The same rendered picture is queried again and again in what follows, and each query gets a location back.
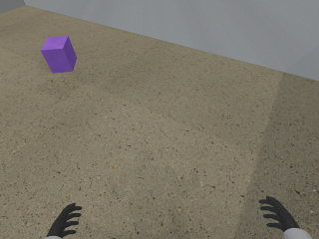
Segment right robot hand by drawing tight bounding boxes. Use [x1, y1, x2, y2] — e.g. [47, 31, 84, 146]
[258, 196, 300, 232]

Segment robot right forearm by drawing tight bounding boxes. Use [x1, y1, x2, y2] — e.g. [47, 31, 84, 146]
[283, 228, 312, 239]

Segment left robot hand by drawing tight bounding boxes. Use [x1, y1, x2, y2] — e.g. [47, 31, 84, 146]
[46, 202, 83, 238]

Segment carton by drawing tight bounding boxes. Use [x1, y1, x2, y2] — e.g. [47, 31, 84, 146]
[40, 36, 77, 74]

